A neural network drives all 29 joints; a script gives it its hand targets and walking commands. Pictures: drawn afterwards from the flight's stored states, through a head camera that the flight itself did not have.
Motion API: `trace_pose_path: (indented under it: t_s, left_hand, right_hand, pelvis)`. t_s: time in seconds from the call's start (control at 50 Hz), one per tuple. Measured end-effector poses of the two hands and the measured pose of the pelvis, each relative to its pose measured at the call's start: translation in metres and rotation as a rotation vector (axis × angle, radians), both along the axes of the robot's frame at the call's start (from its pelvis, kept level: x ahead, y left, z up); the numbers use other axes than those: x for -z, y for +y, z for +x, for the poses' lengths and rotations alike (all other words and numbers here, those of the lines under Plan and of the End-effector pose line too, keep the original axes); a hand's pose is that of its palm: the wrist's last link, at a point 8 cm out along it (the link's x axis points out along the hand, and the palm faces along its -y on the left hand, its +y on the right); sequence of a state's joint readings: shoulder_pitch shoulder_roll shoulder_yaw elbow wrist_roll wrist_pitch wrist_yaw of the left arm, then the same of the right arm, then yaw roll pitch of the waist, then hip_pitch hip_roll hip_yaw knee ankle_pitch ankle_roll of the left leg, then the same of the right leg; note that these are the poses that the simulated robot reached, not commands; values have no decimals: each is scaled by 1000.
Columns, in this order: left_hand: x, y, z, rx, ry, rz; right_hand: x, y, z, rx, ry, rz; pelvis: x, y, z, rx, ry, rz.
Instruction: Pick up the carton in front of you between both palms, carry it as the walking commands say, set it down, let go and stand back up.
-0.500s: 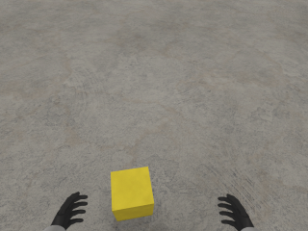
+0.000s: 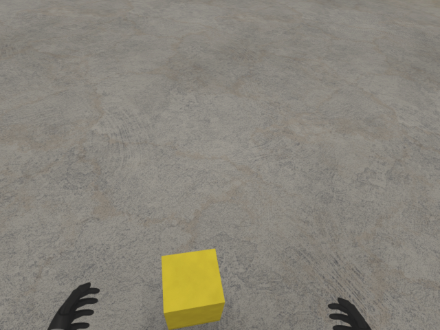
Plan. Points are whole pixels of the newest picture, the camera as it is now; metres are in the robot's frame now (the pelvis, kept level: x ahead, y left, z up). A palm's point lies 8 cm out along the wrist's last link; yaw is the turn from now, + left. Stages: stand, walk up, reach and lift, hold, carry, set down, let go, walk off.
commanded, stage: stand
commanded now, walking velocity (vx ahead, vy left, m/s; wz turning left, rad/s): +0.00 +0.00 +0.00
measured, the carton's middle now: (191, 289) +0.41 +0.07 -0.64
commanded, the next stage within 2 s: none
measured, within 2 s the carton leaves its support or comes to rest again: neither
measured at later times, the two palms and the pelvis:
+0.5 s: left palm out of the picture +0.14 +0.30 -0.09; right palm out of the picture +0.13 -0.28 -0.08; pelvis +0.01 +0.01 +0.00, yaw -1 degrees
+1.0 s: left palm out of the picture +0.10 +0.30 -0.10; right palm out of the picture +0.09 -0.30 -0.08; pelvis -0.01 +0.01 +0.01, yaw -1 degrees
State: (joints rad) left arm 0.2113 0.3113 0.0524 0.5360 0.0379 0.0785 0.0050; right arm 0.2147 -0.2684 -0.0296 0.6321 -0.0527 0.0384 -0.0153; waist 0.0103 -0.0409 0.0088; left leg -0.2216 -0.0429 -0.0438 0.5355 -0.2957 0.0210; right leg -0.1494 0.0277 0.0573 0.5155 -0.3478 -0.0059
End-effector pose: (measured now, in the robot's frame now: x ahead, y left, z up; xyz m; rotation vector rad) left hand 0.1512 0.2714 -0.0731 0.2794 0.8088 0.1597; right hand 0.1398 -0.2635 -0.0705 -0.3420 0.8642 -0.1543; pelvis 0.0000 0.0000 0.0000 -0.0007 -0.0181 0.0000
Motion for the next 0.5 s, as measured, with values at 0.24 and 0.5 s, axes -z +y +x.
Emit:
trace_pose_path:
  t_s: [0.24, 0.5]
  left_hand:
    - [19, 22, -6, 20, 99, 23]
    - [17, 27, -8, 22, 125, 52]
  right_hand:
    - [-2, -15, -2, 55, 41, -61]
    - [7, -16, -11, 74, 83, -41]
  pelvis:
    - [-2, 14, 10, 18, 23, -2]
    - [-4, 14, 10, 22, 8, 1]
